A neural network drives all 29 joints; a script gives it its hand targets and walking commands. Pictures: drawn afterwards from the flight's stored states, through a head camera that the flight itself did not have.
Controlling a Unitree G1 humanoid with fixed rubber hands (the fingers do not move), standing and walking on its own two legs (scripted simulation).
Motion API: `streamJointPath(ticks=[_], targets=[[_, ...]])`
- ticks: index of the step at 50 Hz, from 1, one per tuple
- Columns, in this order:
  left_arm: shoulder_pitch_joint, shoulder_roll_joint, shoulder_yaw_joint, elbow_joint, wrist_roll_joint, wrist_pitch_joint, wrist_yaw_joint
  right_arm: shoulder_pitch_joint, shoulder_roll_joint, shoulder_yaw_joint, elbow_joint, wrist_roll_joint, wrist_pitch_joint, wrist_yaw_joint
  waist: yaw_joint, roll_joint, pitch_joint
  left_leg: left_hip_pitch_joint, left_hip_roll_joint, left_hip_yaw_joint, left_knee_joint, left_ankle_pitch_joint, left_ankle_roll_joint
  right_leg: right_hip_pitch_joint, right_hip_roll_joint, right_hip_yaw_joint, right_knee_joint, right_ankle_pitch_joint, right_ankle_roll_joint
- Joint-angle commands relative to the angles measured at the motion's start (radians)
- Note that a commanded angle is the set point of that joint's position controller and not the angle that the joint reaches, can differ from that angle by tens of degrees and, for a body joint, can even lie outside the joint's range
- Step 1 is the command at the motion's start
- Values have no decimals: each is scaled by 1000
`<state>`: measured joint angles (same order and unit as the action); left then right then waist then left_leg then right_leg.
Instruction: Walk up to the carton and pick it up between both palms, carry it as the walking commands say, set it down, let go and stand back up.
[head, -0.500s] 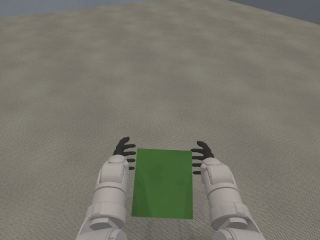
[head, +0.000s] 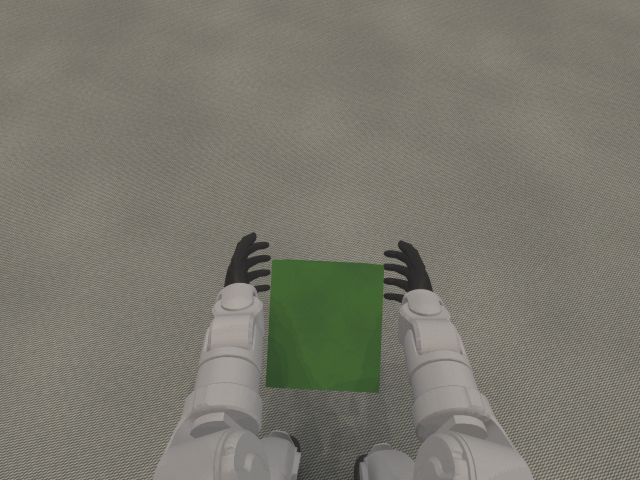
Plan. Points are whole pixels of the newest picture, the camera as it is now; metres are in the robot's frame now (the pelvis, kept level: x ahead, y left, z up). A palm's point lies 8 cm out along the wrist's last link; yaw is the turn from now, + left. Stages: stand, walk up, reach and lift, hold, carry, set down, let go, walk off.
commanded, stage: set down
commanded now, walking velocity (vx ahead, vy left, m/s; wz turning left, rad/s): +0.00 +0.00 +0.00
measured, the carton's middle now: (325, 313) +0.36 +0.03 -0.15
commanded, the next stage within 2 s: none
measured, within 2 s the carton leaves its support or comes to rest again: neither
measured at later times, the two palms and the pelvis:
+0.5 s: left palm (251, 304) +0.35 +0.15 -0.12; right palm (396, 301) +0.38 -0.08 -0.13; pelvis -0.01 +0.00 -0.07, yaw +0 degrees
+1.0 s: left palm (261, 319) +0.36 +0.14 -0.21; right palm (387, 309) +0.40 -0.08 -0.22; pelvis +0.00 -0.01 -0.13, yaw +0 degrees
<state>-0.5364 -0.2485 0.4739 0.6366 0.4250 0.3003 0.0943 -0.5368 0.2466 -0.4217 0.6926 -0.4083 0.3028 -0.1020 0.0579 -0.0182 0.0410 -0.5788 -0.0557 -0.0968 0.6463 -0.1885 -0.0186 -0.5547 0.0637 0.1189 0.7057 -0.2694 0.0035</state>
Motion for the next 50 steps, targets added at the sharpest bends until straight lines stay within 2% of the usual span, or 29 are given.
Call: streamJointPath(ticks=[1,9,18,28,38,50], targets=[[-397,-963,-405,142,-103,-52,-219,-560,825,413,39,114,-109,219,3,5,-494,205,-64,40,-3,52,18,-8,63,-35,-63,5,-22],[-457,-964,-458,132,-109,-120,-210,-604,846,481,62,127,-174,213,14,-2,-644,65,-71,51,116,21,8,-132,79,-38,45,-29,-12],[-479,-950,-513,115,-140,-148,-196,-610,845,540,80,162,-201,203,26,-5,-750,-74,-83,61,246,-11,-2,-285,92,-42,165,-70,-5],[-450,-945,-561,92,-181,-174,-166,-577,803,582,88,194,-231,179,31,-12,-841,-162,-98,51,379,61,-17,-434,109,-51,302,-6,-6],[-449,-881,-574,86,-209,-211,-135,-571,748,598,106,218,-267,146,37,-29,-889,-274,-111,49,495,106,-25,-532,118,-56,415,45,4],[-557,-786,-558,59,-215,-219,-122,-668,718,581,135,235,-272,104,58,-63,-940,-453,-120,86,628,37,-23,-597,128,-68,527,2,21]])
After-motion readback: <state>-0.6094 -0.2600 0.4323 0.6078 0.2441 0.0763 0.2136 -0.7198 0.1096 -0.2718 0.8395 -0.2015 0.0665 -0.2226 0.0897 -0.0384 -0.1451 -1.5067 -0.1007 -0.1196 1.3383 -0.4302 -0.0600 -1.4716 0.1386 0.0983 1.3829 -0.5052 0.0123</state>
